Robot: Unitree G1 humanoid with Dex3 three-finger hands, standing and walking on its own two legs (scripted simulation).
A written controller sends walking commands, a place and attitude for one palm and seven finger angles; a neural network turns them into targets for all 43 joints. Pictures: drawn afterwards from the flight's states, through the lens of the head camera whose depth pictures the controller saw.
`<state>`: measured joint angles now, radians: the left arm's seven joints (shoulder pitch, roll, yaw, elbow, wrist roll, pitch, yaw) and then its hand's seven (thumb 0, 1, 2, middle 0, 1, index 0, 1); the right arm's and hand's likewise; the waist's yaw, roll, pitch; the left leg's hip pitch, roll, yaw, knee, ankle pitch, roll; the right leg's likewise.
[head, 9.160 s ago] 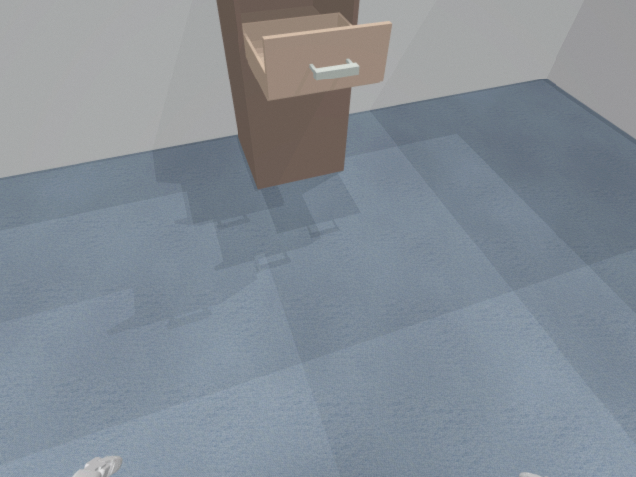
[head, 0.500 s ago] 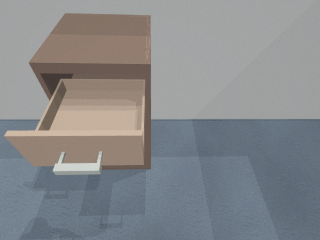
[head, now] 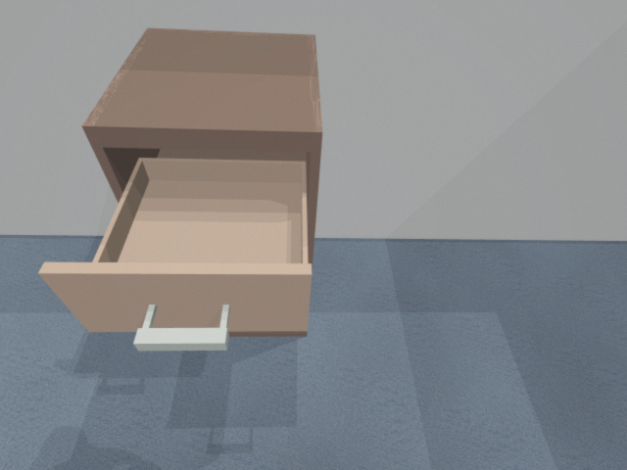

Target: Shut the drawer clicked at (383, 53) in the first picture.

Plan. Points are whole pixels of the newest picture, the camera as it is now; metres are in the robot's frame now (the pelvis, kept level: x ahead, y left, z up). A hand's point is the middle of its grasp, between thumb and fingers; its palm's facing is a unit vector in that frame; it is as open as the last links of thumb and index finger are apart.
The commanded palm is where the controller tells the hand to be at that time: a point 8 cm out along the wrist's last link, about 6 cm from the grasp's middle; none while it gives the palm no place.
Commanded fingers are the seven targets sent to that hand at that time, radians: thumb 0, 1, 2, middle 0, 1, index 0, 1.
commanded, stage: raise the hand and make a fist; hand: left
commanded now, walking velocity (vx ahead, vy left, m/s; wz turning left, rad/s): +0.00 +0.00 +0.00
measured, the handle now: (186, 325) +0.33 +0.22 -0.07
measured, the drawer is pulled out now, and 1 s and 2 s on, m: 0.29 0.29 0.29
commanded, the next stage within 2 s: bring the fist close to the handle in 1.98 s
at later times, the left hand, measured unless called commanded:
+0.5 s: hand (218, 466) +0.14 +0.12 -0.05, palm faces +0.04 -1.00 +0.04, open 6.0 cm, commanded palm +0.10 +0.20 -0.05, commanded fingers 0.00 0.90 0.90 -0.64 -0.78 -0.64 -0.78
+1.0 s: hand (189, 444) +0.15 +0.16 -0.02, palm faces +0.15 -0.98 -0.09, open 3.6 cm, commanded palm +0.10 +0.21 -0.01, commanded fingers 0.00 0.90 0.90 -1.14 -1.32 -1.14 -1.32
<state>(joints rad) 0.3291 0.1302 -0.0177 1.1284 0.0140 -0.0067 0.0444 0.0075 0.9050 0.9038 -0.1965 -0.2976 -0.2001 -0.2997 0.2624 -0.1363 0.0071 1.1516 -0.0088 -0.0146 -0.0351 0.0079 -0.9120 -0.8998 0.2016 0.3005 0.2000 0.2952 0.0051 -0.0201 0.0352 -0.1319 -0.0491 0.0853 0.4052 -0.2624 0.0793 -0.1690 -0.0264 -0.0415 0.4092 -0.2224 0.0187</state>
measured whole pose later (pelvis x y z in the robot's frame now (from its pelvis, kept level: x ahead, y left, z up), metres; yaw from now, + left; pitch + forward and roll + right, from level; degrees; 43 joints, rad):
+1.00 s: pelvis -0.01 -0.05 -0.07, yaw +4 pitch +15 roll +0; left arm 0.64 0.20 0.17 -0.17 -0.27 -0.43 -0.19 0.02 0.90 0.90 -0.94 -1.11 -0.95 -1.11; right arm 0.26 -0.22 -0.02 0.56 0.04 -0.16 -0.04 0.02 -0.90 -0.90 0.20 0.30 0.20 0.30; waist -0.02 0.02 -0.14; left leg -0.79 -0.01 0.00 1.05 -0.53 0.02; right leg -0.80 0.04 -0.13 1.02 -0.48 -0.09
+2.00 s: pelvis -0.01 +0.00 -0.06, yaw +4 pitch +12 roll -2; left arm 0.74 0.17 -0.01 -0.40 -0.18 -0.32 -0.10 0.02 0.90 0.90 -1.40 -1.60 -1.40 -1.60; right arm 0.27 -0.22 0.01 0.44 0.04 -0.16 -0.01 0.02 -0.90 -0.90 0.20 0.30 0.20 0.30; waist 0.01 0.05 -0.14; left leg -0.69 -0.04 0.03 1.00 -0.52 0.08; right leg -0.70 0.02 -0.10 0.95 -0.46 -0.04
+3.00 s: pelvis -0.01 -0.03 -0.10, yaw +3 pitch +20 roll -1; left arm 0.31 0.20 0.12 0.07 -0.23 -0.46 -0.18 0.02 0.90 0.90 -1.40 -1.60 -1.40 -1.60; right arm 0.20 -0.24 0.01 0.52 0.02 -0.14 -0.02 0.01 -0.90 -0.90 0.20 0.30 0.20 0.30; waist -0.02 0.02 -0.17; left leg -0.96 -0.02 0.02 1.19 -0.58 0.05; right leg -0.97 0.03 -0.13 1.14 -0.52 -0.08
